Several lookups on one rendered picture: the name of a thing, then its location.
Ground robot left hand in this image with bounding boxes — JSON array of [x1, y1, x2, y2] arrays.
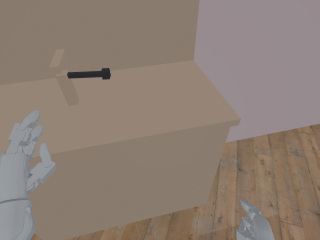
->
[[0, 109, 56, 203]]

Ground tap lever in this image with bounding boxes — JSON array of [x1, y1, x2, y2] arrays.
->
[[67, 68, 111, 80]]

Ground counter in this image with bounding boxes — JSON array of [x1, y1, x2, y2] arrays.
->
[[0, 0, 241, 240]]

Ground left robot forearm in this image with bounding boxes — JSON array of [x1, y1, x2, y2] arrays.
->
[[0, 198, 36, 240]]

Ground robot right hand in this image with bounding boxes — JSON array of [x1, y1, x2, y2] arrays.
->
[[236, 199, 275, 240]]

